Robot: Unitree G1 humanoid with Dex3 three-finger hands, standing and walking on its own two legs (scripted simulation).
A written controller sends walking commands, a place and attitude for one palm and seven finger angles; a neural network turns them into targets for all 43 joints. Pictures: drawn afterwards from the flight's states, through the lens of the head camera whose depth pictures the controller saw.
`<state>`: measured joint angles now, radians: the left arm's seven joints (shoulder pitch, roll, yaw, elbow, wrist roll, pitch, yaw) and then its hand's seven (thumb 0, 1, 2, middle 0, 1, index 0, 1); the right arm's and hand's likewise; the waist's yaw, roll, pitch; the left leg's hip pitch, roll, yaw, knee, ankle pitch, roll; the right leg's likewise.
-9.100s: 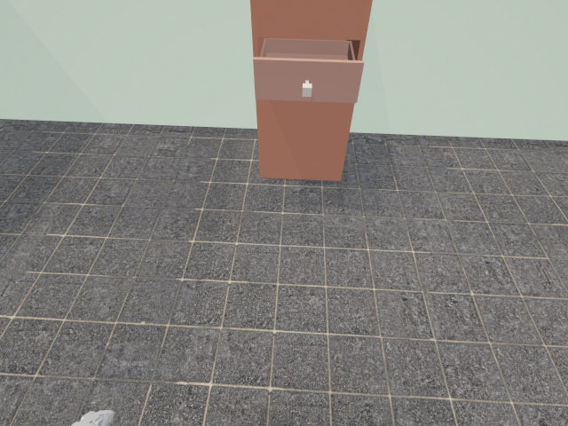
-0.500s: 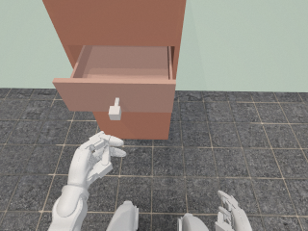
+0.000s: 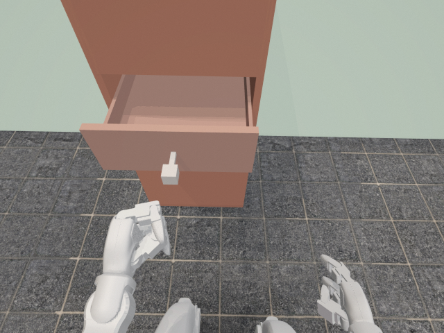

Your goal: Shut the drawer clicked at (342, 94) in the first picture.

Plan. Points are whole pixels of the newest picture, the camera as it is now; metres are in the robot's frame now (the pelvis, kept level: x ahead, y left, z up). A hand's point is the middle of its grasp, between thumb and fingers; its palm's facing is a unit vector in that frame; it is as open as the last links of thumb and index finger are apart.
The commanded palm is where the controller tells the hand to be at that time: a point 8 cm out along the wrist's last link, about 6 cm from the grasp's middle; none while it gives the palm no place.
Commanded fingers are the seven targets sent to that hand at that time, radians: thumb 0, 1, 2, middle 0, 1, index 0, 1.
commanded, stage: raise the hand and make a fist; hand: left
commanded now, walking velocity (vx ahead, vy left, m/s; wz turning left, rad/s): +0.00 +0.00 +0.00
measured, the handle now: (171, 167) +0.46 +0.15 -0.04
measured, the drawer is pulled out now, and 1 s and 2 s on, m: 0.19 0.19 0.19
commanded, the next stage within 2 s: bring the fist close to the handle in 0.64 s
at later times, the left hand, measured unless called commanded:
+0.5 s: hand (176, 230) +0.27 +0.09 +0.07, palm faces -0.01 -1.00 -0.03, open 3.2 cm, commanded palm +0.25 +0.15 +0.07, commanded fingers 0.00 0.90 0.90 -1.40 -1.60 -1.40 -1.60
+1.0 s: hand (184, 225) +0.29 +0.09 +0.04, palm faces -0.02 -1.00 -0.03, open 3.2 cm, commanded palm +0.28 +0.14 +0.04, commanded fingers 0.00 0.90 0.90 -1.40 -1.60 -1.40 -1.60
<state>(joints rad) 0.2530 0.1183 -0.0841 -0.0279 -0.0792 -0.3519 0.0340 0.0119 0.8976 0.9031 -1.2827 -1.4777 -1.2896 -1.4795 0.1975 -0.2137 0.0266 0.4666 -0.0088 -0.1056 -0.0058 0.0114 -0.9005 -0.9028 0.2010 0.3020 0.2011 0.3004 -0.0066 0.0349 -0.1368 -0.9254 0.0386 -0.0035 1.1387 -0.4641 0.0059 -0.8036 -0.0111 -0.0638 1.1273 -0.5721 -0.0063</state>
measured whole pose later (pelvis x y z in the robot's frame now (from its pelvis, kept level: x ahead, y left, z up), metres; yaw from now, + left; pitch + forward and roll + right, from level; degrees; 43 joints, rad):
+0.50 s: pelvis +0.01 -0.01 +0.01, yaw +0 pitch +13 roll -1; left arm 0.25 0.11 -0.08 -0.01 -0.08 -0.34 0.04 0.01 0.90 0.90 -1.39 -1.60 -1.40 -1.60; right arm 0.25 -0.24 0.01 0.49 -0.01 -0.07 0.00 0.01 -0.90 -0.90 0.20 0.30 0.20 0.30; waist -0.02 0.03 -0.13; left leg -0.86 0.04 0.00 1.08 -0.46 -0.01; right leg -0.75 0.00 -0.06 1.09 -0.57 -0.02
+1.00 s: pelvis +0.00 -0.02 -0.01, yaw +0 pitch +16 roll -1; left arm 0.09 0.11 -0.06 0.17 -0.08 -0.39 0.03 0.01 0.90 0.90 -1.40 -1.60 -1.40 -1.60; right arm 0.20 -0.23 0.01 0.51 -0.01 -0.07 0.00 0.01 -0.90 -0.90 0.20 0.30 0.20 0.30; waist -0.02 0.03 -0.14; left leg -0.96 0.05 -0.01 1.15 -0.47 -0.02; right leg -0.85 0.00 -0.07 1.17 -0.59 -0.03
